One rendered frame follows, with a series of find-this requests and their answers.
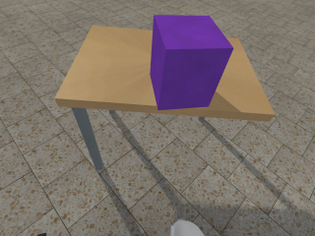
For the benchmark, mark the right robot thigh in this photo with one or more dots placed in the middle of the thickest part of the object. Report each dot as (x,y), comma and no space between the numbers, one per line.
(184,228)

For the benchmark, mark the table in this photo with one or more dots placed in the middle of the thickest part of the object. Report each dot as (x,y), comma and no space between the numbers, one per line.
(112,71)

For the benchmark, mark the carton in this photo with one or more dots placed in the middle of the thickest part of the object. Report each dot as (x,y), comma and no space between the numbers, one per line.
(189,55)

